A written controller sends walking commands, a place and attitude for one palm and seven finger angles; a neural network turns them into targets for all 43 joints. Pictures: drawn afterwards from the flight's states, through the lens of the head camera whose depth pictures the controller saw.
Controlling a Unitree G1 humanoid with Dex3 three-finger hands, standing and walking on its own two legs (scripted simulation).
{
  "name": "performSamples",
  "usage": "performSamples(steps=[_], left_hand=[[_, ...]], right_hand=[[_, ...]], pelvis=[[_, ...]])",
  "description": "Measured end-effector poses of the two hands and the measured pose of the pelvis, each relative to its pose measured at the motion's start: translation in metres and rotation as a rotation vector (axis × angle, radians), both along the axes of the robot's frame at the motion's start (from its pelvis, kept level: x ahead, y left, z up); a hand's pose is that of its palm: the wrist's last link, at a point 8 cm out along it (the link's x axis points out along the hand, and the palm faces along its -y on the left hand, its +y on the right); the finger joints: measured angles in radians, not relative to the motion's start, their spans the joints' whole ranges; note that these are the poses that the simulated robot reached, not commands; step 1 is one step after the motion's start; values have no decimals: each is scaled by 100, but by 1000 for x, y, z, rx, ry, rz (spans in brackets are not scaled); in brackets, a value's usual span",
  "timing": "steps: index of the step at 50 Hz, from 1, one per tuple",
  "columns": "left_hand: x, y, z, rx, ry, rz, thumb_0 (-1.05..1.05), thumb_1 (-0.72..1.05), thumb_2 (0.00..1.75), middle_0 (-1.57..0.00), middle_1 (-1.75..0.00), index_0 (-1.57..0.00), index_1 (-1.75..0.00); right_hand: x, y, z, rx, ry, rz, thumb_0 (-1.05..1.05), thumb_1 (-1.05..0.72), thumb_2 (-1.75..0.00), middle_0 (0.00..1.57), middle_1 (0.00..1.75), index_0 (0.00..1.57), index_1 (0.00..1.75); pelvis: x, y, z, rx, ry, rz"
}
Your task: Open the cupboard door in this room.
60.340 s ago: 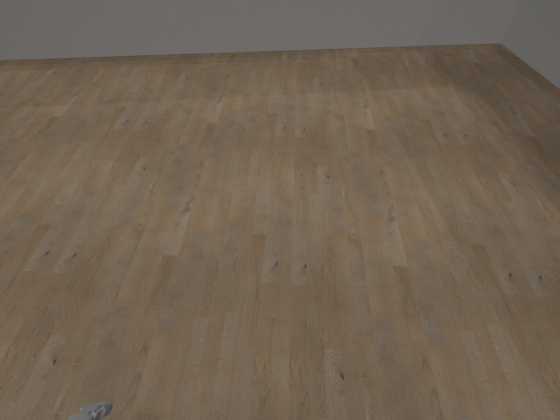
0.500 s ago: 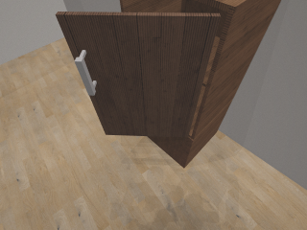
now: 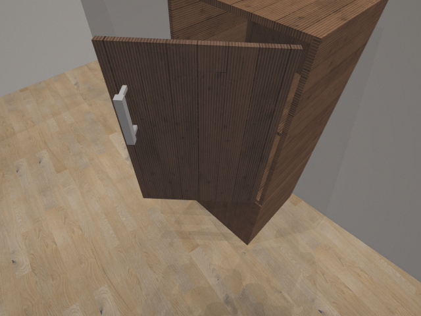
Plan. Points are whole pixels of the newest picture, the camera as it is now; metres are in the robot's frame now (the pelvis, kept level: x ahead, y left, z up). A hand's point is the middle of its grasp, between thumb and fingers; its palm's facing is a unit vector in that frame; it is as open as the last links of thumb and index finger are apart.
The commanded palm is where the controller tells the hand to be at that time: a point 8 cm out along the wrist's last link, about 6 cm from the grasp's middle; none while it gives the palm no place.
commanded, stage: come to a stop and stand still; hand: left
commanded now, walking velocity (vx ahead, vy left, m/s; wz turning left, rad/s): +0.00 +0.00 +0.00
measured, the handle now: (127, 116) +0.52 +0.24 +0.07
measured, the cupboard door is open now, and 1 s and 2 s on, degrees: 42 42 42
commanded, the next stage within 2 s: look again from close up in 0.28 s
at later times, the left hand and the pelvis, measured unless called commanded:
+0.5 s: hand out of the picture +0.01 +0.18 -0.17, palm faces +0.01 -0.97 -0.24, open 7.4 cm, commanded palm none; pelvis +0.00 +0.00 +0.00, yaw +0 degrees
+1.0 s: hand out of the picture +0.02 +0.16 -0.17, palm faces +0.02 -0.98 -0.22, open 7.3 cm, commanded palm +0.10 +0.21 -0.07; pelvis +0.01 -0.02 +0.00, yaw +1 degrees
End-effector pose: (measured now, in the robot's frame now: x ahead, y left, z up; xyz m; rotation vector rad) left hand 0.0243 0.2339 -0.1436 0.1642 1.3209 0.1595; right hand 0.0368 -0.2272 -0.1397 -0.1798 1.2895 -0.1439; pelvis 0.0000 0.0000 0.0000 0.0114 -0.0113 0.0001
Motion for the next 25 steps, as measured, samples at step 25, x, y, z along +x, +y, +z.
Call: performSamples(steps=[25], left_hand=[[-19,-7,11,31,29,-5,0,90,90,-20,-30,-20,-30]], right_hand=[[-45,15,-20,92,87,3,1,-91,-90,20,30,20,30]], pelvis=[[-3,-1,-2,7,-10,7]])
